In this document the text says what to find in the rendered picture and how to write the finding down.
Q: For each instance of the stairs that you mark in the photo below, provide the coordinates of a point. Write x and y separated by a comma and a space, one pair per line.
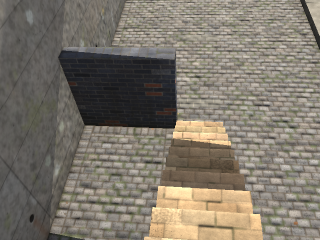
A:
202, 194

